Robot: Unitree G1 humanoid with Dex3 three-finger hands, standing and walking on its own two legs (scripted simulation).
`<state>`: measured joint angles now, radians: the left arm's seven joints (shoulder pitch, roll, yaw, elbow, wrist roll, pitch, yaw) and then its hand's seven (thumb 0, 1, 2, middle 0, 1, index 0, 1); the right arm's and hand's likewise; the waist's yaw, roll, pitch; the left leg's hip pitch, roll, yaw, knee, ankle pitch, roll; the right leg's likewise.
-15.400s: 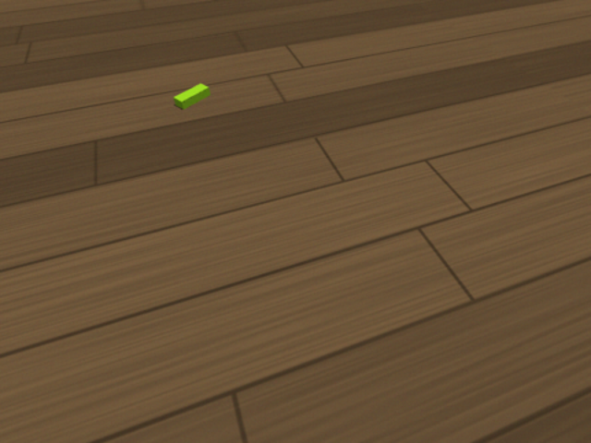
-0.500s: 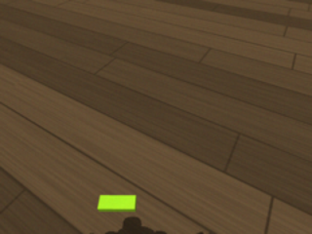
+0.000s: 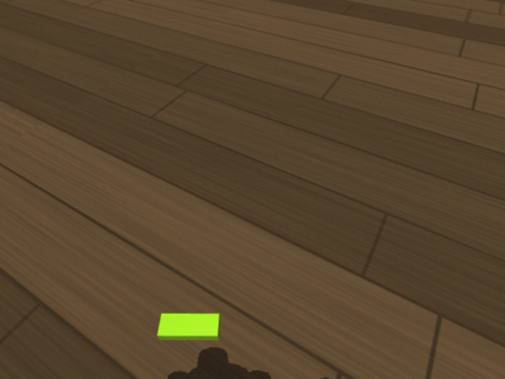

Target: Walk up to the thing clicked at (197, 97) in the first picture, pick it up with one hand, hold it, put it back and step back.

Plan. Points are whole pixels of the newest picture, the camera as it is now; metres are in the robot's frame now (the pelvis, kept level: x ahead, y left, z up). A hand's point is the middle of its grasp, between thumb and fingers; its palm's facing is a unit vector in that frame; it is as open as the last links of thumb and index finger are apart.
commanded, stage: stand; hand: left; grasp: from above
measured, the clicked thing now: (190, 326) +0.43 +0.26 -0.76
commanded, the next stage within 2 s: rise first in 0.84 s
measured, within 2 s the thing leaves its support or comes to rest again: neither
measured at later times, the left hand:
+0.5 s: hand out of the picture +0.08 +0.25 -0.16, palm faces -0.03 -0.94 -0.35, open 7.4 cm
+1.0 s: hand out of the picture +0.10 +0.25 -0.15, palm faces +0.01 -0.94 -0.35, open 7.4 cm
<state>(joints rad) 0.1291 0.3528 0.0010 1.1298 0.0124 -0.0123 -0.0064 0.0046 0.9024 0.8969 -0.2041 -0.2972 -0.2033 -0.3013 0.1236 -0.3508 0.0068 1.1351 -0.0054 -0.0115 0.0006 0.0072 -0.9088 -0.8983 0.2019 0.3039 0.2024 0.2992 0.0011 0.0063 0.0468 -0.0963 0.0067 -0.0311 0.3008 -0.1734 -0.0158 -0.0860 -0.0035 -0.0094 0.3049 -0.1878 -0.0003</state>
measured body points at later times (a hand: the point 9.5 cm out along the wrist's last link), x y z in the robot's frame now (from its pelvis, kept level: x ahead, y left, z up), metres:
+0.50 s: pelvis +0.01 +0.00 +0.00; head +0.02 +0.00 +0.45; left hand +0.08 +0.30 -0.13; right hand +0.08 -0.30 -0.14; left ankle +0.00 +0.13 -0.75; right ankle -0.01 -0.12 -0.75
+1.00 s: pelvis +0.01 +0.00 +0.00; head +0.03 +0.00 +0.45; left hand +0.10 +0.30 -0.13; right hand +0.09 -0.30 -0.13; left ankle +0.00 +0.13 -0.75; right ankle -0.01 -0.12 -0.75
